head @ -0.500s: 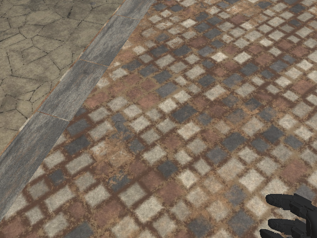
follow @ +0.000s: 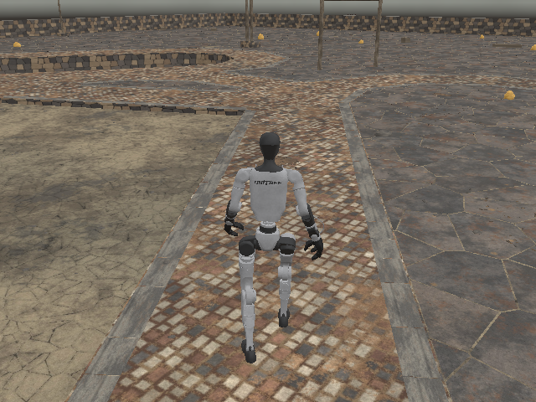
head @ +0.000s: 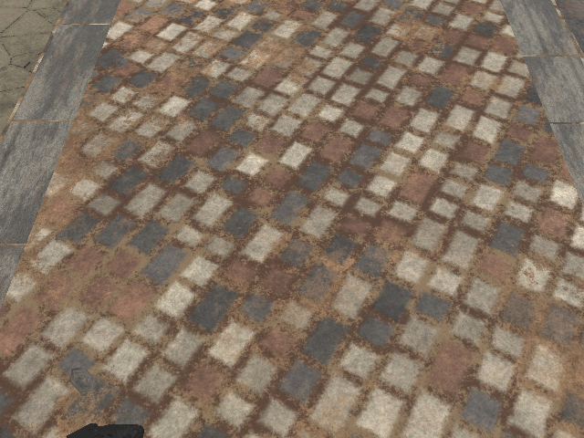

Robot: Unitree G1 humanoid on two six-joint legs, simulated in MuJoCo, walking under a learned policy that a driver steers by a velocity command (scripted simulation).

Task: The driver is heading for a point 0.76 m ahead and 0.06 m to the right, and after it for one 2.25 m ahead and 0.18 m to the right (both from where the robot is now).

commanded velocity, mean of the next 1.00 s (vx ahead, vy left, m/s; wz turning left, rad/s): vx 0.50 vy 0.00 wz -0.25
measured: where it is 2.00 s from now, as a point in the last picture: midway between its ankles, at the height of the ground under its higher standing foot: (353, 197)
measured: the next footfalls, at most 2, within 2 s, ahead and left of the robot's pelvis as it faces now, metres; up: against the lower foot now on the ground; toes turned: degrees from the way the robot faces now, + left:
right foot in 0.02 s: +0.19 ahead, -0.10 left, +0.00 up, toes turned -3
left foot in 0.50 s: +0.49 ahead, +0.07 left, +0.00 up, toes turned -14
